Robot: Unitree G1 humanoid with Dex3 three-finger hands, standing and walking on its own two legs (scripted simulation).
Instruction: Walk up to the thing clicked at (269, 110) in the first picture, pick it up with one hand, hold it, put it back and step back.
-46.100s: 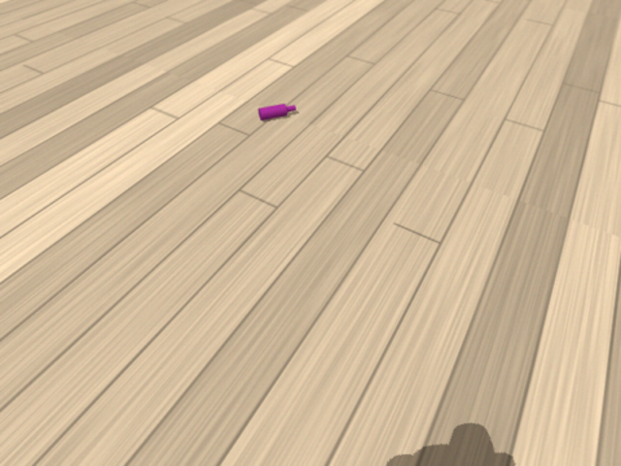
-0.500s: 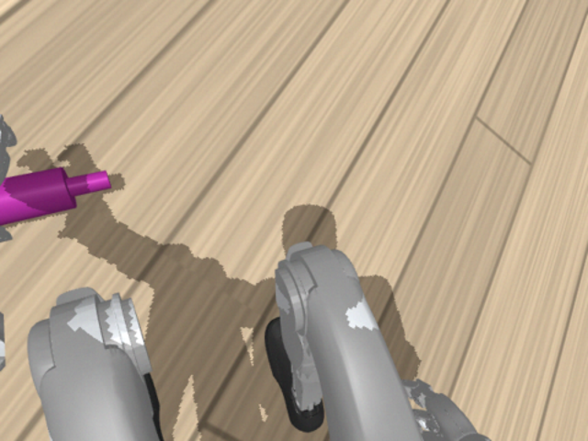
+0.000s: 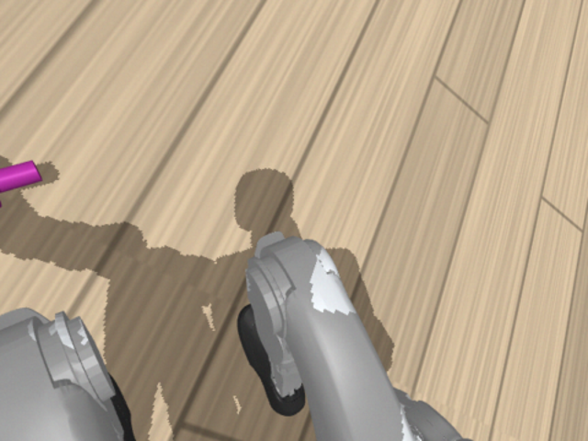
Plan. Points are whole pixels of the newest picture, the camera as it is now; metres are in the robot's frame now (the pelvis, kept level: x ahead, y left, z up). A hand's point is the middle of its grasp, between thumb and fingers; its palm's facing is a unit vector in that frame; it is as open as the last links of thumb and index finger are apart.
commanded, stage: rest palm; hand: left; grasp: from above
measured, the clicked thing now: out of the picture +0.47 +0.29 -0.27
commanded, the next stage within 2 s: close in 0.90 s
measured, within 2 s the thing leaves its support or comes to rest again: neither
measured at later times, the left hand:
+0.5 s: hand out of the picture +0.45 +0.31 -0.25, palm faces -0.43 -0.16 -0.89, open 14.3 cm
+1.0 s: hand out of the picture +0.45 +0.31 -0.25, palm faces -0.43 -0.16 -0.89, open 14.1 cm
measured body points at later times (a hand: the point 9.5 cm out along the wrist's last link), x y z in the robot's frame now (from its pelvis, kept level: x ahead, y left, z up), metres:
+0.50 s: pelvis +0.00 +0.01 +0.00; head +0.27 +0.12 +0.34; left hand +0.46 +0.32 -0.19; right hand +0.06 -0.25 -0.07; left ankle +0.07 +0.14 -0.27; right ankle +0.10 -0.12 -0.27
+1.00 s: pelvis +0.00 +0.01 +0.00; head +0.27 +0.13 +0.33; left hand +0.47 +0.31 -0.20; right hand +0.05 -0.24 -0.06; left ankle +0.07 +0.14 -0.27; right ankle +0.10 -0.12 -0.27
